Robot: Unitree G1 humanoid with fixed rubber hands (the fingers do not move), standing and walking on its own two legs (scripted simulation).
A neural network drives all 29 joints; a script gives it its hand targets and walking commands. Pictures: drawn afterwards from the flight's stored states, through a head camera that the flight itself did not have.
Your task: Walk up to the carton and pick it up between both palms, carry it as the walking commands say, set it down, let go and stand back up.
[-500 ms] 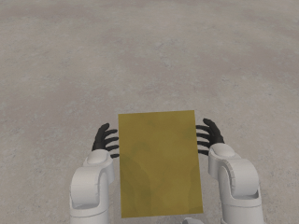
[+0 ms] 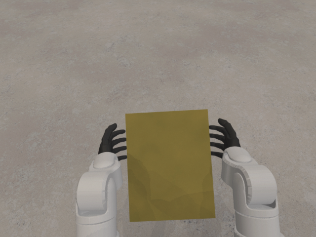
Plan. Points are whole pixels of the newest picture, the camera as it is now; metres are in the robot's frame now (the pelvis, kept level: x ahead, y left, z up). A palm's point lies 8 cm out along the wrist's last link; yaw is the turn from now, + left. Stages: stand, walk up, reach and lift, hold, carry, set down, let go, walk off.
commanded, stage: carry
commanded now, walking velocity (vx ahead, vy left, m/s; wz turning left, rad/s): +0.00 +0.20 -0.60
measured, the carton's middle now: (168, 158) +0.33 -0.01 -0.01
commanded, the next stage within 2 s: none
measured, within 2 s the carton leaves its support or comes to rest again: neither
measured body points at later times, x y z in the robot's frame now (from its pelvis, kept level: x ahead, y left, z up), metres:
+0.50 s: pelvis -0.01 +0.12 +0.00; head +0.01 +0.10 +0.45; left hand +0.31 +0.14 +0.08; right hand +0.21 -0.11 +0.08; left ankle +0.03 +0.23 -0.68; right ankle -0.04 +0.00 -0.73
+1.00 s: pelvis +0.01 +0.24 -0.02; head +0.03 +0.23 +0.43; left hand +0.33 +0.16 +0.08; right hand +0.16 -0.05 +0.07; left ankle +0.07 +0.29 -0.72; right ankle -0.05 +0.16 -0.74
